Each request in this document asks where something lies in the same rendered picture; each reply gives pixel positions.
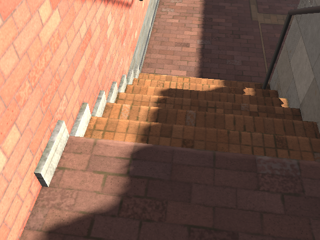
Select stairs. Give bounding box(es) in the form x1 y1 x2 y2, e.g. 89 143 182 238
84 73 320 162

